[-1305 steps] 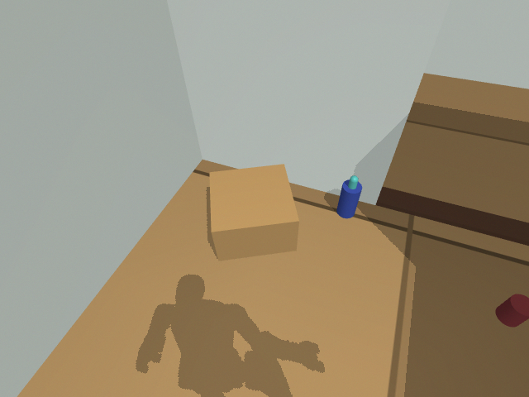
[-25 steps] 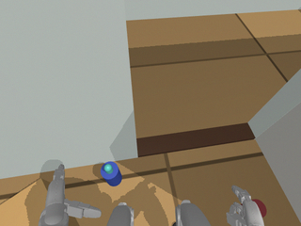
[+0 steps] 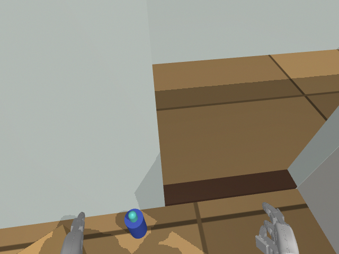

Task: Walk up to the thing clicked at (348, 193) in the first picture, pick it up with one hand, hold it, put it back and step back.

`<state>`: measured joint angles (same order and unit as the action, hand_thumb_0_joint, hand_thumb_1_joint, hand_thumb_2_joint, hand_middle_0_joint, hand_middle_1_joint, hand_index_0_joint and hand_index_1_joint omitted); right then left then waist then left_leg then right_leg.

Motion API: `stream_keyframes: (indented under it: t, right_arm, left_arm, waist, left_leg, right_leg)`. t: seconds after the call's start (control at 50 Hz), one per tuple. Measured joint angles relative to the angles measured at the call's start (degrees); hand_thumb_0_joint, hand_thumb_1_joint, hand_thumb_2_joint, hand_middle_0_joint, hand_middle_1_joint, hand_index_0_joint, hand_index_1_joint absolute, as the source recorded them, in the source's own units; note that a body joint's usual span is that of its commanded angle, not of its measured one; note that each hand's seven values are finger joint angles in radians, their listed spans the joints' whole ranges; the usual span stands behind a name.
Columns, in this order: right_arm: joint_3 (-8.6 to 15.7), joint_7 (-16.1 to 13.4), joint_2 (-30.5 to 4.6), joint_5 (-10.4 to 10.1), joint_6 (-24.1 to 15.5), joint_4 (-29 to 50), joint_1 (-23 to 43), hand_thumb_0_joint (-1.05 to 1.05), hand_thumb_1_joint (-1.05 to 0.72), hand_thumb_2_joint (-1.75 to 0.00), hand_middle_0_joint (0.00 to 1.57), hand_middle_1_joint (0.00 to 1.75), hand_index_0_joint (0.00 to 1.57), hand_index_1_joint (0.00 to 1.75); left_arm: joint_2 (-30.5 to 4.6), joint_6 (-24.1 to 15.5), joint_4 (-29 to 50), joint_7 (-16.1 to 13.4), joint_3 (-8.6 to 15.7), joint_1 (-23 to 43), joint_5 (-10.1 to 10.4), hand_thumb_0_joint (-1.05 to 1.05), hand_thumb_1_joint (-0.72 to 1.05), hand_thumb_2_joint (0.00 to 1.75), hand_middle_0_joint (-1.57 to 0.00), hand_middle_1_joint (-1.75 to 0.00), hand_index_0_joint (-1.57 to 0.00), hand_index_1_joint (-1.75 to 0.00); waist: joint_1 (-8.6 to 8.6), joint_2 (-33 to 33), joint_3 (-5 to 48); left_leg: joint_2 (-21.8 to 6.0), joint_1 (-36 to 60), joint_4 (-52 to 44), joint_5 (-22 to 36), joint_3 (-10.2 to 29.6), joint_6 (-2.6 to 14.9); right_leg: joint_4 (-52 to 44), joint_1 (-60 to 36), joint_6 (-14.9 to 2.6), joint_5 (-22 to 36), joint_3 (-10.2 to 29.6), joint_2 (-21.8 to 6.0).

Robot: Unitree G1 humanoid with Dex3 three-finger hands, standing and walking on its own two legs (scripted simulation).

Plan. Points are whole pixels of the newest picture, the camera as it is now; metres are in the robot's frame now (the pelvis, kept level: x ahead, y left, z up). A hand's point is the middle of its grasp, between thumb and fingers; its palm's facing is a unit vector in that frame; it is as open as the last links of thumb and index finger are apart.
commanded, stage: home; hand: left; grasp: from the side
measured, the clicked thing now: (135, 222) +0.38 +0.21 -0.60
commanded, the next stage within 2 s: stand in 1.26 s
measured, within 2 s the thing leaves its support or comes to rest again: neither
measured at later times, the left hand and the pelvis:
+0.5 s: hand (102, 250) +0.16 +0.18 -0.06, palm faces +0.11 -0.95 -0.29, open 17.4 cm; pelvis +0.00 +0.00 +0.00, yaw +0 degrees
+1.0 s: hand (102, 253) +0.16 +0.18 -0.05, palm faces +0.12 -0.95 -0.28, open 17.4 cm; pelvis -0.01 -0.01 +0.00, yaw +0 degrees
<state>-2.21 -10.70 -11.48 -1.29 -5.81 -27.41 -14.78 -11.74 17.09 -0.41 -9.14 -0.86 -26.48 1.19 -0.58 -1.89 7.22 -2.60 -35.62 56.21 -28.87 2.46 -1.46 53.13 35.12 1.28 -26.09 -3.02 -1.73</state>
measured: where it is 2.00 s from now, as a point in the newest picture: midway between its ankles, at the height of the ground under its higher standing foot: outside the picture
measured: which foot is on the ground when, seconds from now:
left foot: down 0.00-1.00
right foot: down 0.00-1.00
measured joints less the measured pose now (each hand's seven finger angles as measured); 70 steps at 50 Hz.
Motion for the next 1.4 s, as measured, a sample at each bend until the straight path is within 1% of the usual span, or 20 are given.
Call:
stream_keyframes:
  t: [0.42,0.82,1.4]
  right_arm:
    - [0.2,0.0,0.1,0.1,-0.4,-2.2,-1.5,0.01,-0.9,-0.9,0.2,0.31,0.21,0.3]
    - [0.2,0.0,0.1,0.2,-1.0,-2.3,-0.7,0.01,-0.9,-0.9,0.2,0.31,0.21,0.3]
    - [0.3,0.0,0.3,0.3,-1.4,-2.4,-1.2,0.01,-0.9,-0.9,0.2,0.31,0.21,0.3]
  left_arm:
    - [0.3,-0.4,-1.2,0.5,0.1,0.6,-0.1,-0.01,-0.52,0.07,-0.06,-0.06,-0.05,-0.06]
    - [0.3,-0.7,-0.9,0.9,0.2,0.8,-0.2,-0.01,-0.52,0.07,-0.06,-0.06,-0.05,-0.06]
    - [0.2,-1.0,-0.1,1.0,0.3,0.1,-0.4,-0.01,-0.53,0.06,-0.06,-0.06,-0.05,-0.06]
  waist:
    - [-0.61,-0.1,-0.9]
    - [-0.17,0.0,-1.2]
    - [-0.21,0.1,-0.9]
  left_leg:
    - [-0.2,1.6,-1.5,0.9,-0.1,-0.25]
    - [-0.3,1.9,-1.8,1.4,-0.1,-0.41]
    - [-0.2,1.4,-1.2,1.0,-0.3,-0.11]
  right_leg:
    - [-1.3,-1.4,-0.28,0.8,0.0,0.3]
    - [-1.4,-1.6,-0.44,1.1,0.1,0.3]
    - [-1.1,-1.2,-0.15,1.1,0.3,0.3]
